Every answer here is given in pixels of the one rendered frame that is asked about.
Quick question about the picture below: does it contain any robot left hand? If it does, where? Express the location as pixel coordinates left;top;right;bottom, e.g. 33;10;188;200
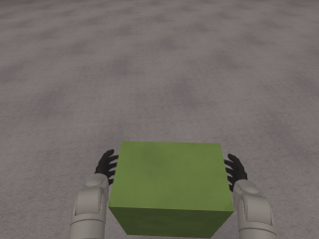
95;149;119;185

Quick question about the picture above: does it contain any carton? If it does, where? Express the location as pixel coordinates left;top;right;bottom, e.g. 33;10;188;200
108;140;234;239

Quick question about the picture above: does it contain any robot right hand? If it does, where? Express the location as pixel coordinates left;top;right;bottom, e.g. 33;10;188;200
223;153;248;192

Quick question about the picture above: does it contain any robot right forearm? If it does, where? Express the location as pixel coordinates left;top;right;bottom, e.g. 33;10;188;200
232;179;277;239

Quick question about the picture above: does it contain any robot left forearm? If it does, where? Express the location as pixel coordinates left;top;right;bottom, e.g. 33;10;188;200
68;173;109;239

